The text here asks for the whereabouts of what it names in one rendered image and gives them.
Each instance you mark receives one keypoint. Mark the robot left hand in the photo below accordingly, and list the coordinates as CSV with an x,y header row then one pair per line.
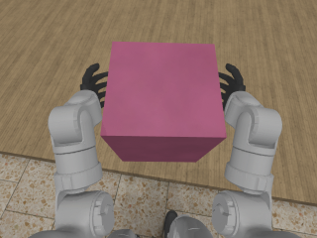
x,y
89,82

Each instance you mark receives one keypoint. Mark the right robot forearm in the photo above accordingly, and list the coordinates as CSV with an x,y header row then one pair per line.
x,y
257,130

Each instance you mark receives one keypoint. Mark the left robot forearm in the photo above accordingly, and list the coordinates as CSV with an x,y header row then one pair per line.
x,y
71,128

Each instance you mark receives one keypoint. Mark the robot left upper arm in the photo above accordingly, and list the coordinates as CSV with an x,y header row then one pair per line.
x,y
87,214

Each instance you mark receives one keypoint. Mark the carton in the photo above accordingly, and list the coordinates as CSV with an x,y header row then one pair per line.
x,y
163,102

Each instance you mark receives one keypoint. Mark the robot right foot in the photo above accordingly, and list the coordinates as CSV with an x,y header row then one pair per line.
x,y
170,216

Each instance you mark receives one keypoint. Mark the right robot thigh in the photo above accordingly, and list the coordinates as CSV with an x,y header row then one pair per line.
x,y
189,227

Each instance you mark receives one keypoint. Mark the robot right hand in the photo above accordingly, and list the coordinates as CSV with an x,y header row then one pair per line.
x,y
235,84

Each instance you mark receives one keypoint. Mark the robot right upper arm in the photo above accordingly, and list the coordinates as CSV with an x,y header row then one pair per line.
x,y
238,214

